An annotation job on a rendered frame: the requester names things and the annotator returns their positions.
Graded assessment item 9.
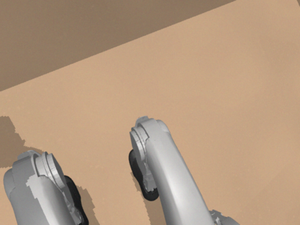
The right robot foot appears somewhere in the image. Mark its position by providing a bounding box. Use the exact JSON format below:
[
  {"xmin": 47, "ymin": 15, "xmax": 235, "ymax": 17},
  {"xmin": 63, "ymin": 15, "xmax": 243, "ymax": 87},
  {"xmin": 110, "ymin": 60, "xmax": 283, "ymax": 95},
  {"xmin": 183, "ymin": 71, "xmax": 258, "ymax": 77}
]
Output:
[{"xmin": 128, "ymin": 149, "xmax": 159, "ymax": 201}]

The right robot hand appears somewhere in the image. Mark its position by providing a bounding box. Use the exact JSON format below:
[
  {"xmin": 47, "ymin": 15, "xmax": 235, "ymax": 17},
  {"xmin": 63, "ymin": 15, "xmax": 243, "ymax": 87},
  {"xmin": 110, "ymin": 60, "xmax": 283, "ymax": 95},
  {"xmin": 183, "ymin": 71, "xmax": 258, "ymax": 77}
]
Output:
[{"xmin": 209, "ymin": 210, "xmax": 240, "ymax": 225}]

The left robot foot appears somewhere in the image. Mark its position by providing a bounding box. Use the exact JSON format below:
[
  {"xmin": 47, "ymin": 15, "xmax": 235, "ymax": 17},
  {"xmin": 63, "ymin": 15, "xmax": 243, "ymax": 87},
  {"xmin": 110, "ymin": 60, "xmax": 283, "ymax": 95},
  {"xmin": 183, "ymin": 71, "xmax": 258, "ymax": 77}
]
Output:
[{"xmin": 64, "ymin": 175, "xmax": 89, "ymax": 225}]

